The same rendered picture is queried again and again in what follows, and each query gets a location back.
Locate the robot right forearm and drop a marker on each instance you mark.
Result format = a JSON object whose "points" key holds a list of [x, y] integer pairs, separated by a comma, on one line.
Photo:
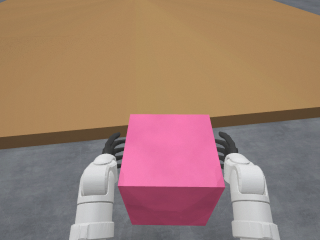
{"points": [[250, 200]]}

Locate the left robot hand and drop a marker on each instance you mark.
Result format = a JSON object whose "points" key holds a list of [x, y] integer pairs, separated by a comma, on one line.
{"points": [[110, 147]]}

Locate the right robot hand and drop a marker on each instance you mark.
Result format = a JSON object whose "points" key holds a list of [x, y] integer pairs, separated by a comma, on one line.
{"points": [[229, 145]]}

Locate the carton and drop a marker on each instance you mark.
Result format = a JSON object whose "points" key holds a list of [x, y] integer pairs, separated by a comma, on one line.
{"points": [[170, 172]]}

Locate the robot left forearm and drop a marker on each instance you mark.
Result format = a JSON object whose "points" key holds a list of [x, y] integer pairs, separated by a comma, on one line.
{"points": [[93, 219]]}

